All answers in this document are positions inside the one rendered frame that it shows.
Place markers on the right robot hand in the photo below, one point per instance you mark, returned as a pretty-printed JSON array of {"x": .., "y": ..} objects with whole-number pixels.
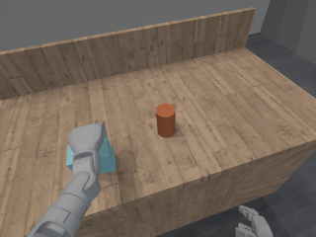
[{"x": 259, "y": 225}]

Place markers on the left robot forearm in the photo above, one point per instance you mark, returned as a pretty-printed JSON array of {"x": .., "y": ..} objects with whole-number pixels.
[{"x": 63, "y": 219}]

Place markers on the table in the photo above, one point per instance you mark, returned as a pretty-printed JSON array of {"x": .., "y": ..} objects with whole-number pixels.
[{"x": 241, "y": 127}]

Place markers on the left robot hand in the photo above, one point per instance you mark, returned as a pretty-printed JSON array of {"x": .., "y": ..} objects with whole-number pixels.
[{"x": 90, "y": 136}]

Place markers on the sponge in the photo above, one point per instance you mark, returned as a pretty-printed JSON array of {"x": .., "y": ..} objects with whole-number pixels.
[{"x": 107, "y": 157}]

